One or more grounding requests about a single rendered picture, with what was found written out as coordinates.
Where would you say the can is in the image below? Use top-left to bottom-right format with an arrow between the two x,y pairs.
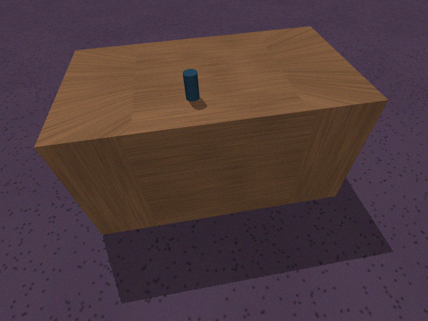
183,69 -> 199,102

